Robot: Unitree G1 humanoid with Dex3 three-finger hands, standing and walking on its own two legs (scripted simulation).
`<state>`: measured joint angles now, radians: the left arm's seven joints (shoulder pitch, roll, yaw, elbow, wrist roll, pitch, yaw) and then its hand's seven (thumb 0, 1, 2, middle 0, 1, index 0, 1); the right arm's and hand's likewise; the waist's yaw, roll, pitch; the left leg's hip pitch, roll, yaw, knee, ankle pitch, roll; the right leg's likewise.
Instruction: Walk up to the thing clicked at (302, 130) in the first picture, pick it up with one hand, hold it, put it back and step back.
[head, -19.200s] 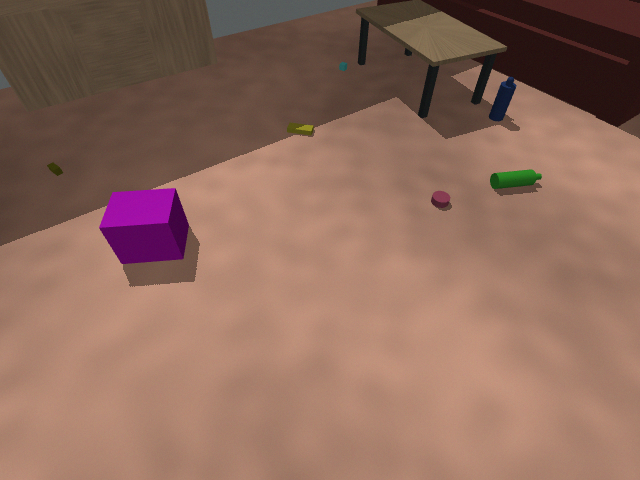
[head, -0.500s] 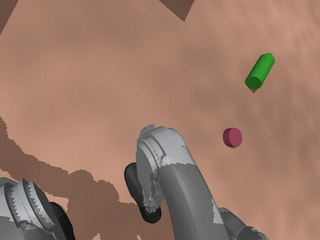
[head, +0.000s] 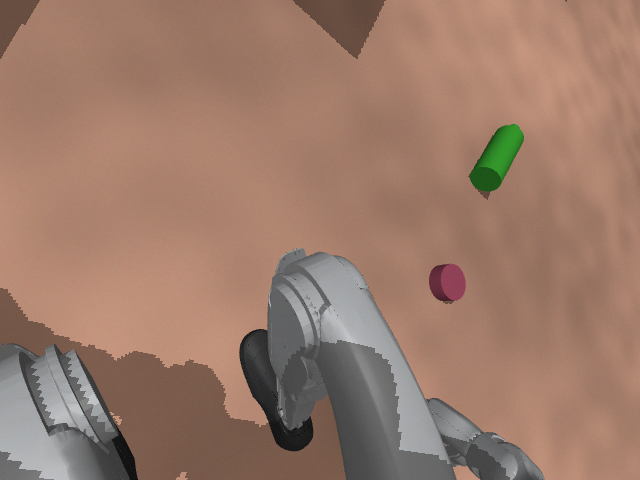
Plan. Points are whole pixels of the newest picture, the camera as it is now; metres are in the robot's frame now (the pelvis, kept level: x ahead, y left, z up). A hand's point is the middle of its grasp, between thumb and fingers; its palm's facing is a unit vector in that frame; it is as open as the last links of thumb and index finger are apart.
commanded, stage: rest palm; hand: left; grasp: from above
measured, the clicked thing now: out of the picture +0.44 +0.34 -0.28
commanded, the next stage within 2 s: close in 0.30 s
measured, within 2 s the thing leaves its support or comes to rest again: neither
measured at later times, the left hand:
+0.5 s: hand out of the picture +0.42 +0.33 -0.26, palm faces -0.46 -0.17 -0.87, open 13.8 cm
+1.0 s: hand out of the picture +0.43 +0.34 -0.26, palm faces -0.45 -0.19 -0.88, open 12.0 cm
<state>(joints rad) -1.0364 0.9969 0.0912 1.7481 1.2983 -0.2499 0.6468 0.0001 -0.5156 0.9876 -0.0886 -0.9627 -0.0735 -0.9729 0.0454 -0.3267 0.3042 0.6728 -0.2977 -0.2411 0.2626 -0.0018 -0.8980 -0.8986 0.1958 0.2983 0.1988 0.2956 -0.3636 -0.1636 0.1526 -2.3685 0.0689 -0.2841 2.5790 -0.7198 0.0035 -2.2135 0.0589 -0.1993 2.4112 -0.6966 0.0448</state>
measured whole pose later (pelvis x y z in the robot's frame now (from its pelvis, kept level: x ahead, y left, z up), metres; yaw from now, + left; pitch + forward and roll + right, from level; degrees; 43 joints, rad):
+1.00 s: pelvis +0.00 +0.00 +0.01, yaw -1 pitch +26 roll -15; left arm -1.06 1.04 0.06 1.72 1.23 -0.22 0.59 0.00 -0.16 0.71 -0.31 -0.87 -0.33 -0.84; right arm 0.07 -0.34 0.35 0.66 -0.28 -0.27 0.27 0.00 -0.90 -0.90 0.20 0.30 0.20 0.30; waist -0.37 -0.19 0.19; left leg -2.35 0.07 -0.30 2.57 -0.72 0.00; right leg -2.19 0.07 -0.21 2.39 -0.69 0.04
